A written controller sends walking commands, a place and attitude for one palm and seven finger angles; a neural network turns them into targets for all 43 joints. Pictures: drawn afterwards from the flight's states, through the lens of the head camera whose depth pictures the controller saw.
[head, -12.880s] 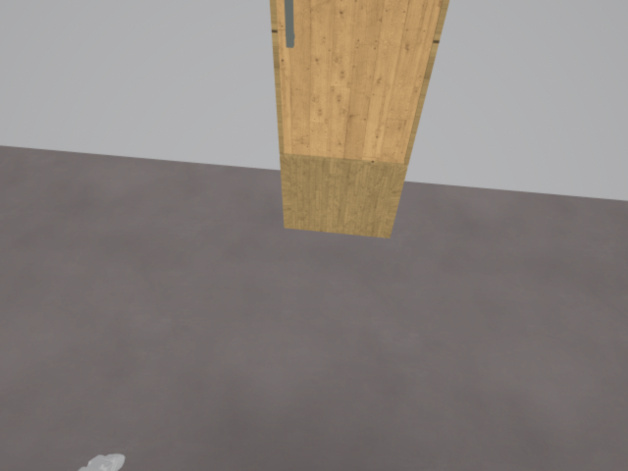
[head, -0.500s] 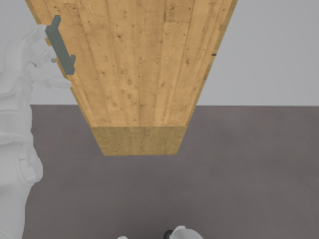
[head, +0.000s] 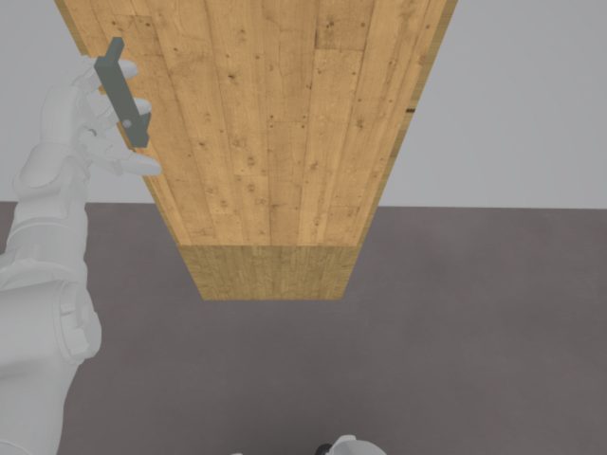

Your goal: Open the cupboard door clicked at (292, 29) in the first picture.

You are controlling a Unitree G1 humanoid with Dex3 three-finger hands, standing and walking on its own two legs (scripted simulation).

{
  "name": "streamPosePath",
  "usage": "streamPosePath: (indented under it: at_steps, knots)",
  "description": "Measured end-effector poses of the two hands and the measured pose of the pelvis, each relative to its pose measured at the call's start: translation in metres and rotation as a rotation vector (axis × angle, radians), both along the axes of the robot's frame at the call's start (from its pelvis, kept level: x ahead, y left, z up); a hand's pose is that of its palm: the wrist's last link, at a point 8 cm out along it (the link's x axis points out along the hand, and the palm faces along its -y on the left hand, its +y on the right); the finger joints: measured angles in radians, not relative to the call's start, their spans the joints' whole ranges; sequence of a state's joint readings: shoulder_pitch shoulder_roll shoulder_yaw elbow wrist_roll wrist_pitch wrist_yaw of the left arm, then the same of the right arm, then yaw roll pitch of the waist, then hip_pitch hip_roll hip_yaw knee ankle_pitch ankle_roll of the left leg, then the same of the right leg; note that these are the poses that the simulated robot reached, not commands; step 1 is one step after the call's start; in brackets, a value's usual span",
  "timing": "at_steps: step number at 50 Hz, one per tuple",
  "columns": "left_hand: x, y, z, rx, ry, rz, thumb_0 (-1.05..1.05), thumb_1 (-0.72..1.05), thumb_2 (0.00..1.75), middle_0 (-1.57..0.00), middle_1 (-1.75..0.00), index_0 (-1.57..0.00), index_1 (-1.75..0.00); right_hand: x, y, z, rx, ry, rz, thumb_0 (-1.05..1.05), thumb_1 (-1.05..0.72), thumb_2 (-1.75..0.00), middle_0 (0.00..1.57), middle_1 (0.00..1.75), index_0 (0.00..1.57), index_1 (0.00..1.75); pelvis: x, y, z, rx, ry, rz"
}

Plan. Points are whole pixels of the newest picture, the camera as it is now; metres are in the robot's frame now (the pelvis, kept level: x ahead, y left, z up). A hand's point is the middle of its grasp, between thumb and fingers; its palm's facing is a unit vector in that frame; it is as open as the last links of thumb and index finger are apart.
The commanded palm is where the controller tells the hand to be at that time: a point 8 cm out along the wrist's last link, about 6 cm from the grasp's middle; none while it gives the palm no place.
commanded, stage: slide the fingers in behind the handle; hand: left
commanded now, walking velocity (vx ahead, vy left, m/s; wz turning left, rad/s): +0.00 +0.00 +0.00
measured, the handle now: (128, 95) +0.55 +0.19 +0.13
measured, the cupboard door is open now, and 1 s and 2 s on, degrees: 0 0 13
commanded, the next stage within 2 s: close the thumb around the handle in 0.66 s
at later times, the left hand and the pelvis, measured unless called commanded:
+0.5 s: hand (144, 121) +0.51 +0.17 +0.13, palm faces -0.05 -1.00 -0.01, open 14.0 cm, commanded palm +0.48 +0.21 +0.13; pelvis +0.00 +0.00 +0.00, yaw +0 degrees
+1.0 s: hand (143, 124) +0.50 +0.17 +0.13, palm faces -0.05 -1.00 -0.01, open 12.5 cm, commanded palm +0.48 +0.21 +0.13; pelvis +0.00 +0.00 +0.00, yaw +0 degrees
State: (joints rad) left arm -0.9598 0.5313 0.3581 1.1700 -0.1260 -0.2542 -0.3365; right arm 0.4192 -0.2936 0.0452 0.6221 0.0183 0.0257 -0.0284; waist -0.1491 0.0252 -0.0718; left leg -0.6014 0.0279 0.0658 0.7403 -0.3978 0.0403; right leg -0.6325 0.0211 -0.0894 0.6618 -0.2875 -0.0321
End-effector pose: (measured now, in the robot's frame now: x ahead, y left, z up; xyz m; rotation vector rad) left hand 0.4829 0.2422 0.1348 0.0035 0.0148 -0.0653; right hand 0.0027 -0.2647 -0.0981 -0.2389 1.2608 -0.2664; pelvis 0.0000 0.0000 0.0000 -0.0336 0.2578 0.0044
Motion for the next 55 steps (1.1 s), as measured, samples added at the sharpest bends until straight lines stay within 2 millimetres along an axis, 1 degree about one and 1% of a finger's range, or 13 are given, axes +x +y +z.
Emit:
streamPosePath:
  at_steps: [5, 10, 14, 23, 29, 34, 41, 44, 47, 55]
  knots:
    - [0.0, -0.008, 0.001, -0.003, 0.003, -0.011, -0.01, -0.5, 0.3, -0.3, -1.2, -0.3, -1.2, 0.005, 0.0, -0.001, 0.002, -0.016, 0.009, 0.01, -0.91, -0.9, 0.2, 0.3, 0.2, 0.3, 0.0, 0.0, 0.0, 0.001, -0.002, 0.004]
    - [0.003, -0.014, -0.003, -0.001, 0.023, -0.001, -0.01, -0.5, 0.3, -0.3, -1.2, -0.3, -1.2, 0.006, 0.001, -0.002, 0.004, -0.025, 0.012, 0.01, -0.91, -0.9, 0.2, 0.3, 0.2, 0.3, -0.002, -0.001, -0.001, 0.002, 0.001, 0.003]
    - [0.005, -0.019, -0.002, 0.005, 0.006, 0.001, -0.01, -0.5, 0.3, -0.3, -1.2, -0.3, -1.2, 0.001, 0.003, -0.003, 0.013, -0.015, 0.009, 0.01, -0.91, -0.9, 0.2, 0.3, 0.2, 0.3, -0.002, -0.001, -0.001, 0.004, 0.003, 0.003]
    - [0.006, -0.019, -0.003, 0.01, 0.016, 0.017, -0.01, -0.5, 0.3, -0.3, -1.2, -0.3, -1.21, -0.014, 0.005, -0.006, 0.026, 0.03, 0.0, 0.01, -0.91, -0.9, 0.2, 0.3, 0.2, 0.3, -0.003, -0.002, -0.001, 0.005, 0.005, 0.006]
    - [0.005, -0.019, -0.002, 0.011, 0.014, 0.017, -0.01, -0.5, 0.3, -0.3, -1.2, -0.3, -1.21, -0.018, 0.003, -0.006, 0.022, 0.039, -0.005, 0.01, -0.91, -0.9, 0.2, 0.3, 0.2, 0.3, -0.002, -0.002, -0.001, 0.005, 0.006, 0.006]
    - [0.004, -0.02, -0.002, 0.006, 0.009, 0.019, -0.01, -0.5, 0.3, -0.3, -1.2, -0.3, -1.2, -0.016, 0.001, -0.005, 0.019, 0.034, -0.004, 0.01, -0.91, -0.9, 0.2, 0.3, 0.2, 0.3, -0.001, -0.003, 0.0, 0.005, 0.002, 0.004]
    - [0.003, -0.019, -0.002, 0.008, 0.009, 0.015, -0.01, -0.49, 0.31, -0.29, -1.2, -0.29, -1.2, -0.006, -0.001, -0.004, 0.015, 0.01, 0.002, 0.01, -0.91, -0.9, 0.2, 0.3, 0.2, 0.3, 0.001, -0.003, 0.0, 0.006, 0.0, 0.002]
    - [0.002, -0.019, -0.002, 0.007, 0.006, 0.014, -0.01, -0.45, 0.33, -0.29, -1.2, -0.29, -1.21, -0.001, -0.001, -0.004, 0.016, -0.004, 0.002, 0.01, -0.91, -0.9, 0.2, 0.3, 0.2, 0.3, 0.002, -0.002, 0.001, 0.006, -0.002, 0.0]
    - [0.001, -0.019, -0.002, 0.005, 0.004, 0.012, -0.01, -0.36, 0.36, -0.29, -1.21, -0.29, -1.22, 0.004, -0.001, -0.004, 0.018, -0.013, 0.004, 0.01, -0.91, -0.9, 0.2, 0.3, 0.2, 0.3, 0.003, -0.002, 0.001, 0.006, -0.005, -0.001]
    - [-0.001, -0.019, -0.002, 0.008, 0.005, 0.019, -0.01, -0.01, 0.52, -0.31, -1.25, -0.31, -1.25, 0.012, 0.002, -0.005, 0.028, -0.025, 0.014, 0.01, -0.91, -0.9, 0.2, 0.3, 0.2, 0.3, 0.004, -0.002, 0.002, 0.006, -0.008, 0.003]
